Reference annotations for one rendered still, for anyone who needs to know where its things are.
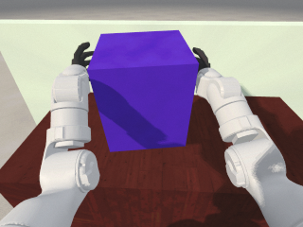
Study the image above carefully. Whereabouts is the right robot hand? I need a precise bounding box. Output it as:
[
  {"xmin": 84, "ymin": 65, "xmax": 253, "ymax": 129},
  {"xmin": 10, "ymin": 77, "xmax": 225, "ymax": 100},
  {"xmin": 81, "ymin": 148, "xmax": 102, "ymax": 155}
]
[{"xmin": 192, "ymin": 47, "xmax": 211, "ymax": 85}]

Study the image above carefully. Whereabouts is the carton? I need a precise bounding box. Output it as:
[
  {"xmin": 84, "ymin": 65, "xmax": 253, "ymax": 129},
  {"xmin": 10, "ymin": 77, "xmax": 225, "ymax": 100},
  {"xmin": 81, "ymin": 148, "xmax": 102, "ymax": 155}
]
[{"xmin": 87, "ymin": 30, "xmax": 199, "ymax": 152}]

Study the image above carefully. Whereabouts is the right robot upper arm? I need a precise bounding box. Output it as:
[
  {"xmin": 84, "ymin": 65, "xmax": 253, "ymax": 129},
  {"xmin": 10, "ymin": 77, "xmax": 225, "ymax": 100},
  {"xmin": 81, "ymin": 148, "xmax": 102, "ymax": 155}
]
[{"xmin": 224, "ymin": 138, "xmax": 303, "ymax": 227}]

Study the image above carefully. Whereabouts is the right robot forearm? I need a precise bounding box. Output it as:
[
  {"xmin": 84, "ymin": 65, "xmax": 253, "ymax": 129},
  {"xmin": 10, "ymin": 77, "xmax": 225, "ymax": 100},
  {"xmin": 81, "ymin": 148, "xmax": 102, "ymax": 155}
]
[{"xmin": 195, "ymin": 67, "xmax": 287, "ymax": 174}]

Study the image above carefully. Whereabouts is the left robot hand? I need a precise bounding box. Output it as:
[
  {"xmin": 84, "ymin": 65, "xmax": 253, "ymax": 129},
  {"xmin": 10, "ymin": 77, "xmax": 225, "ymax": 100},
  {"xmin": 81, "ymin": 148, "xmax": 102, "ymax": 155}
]
[{"xmin": 71, "ymin": 42, "xmax": 95, "ymax": 81}]

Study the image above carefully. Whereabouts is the left robot forearm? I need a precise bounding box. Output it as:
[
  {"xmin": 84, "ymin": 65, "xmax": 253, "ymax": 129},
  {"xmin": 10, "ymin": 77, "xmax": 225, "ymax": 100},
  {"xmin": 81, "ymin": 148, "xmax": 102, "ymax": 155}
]
[{"xmin": 39, "ymin": 64, "xmax": 91, "ymax": 188}]

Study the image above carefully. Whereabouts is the left robot upper arm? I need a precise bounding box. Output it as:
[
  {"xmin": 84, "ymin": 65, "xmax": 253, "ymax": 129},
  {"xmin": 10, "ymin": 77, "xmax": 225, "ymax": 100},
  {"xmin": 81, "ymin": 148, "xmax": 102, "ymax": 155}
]
[{"xmin": 0, "ymin": 149, "xmax": 100, "ymax": 227}]

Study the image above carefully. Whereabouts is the pedestal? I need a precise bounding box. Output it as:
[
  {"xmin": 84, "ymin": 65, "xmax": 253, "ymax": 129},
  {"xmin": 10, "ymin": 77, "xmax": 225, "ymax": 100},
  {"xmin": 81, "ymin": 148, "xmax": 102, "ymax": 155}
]
[{"xmin": 0, "ymin": 92, "xmax": 303, "ymax": 227}]

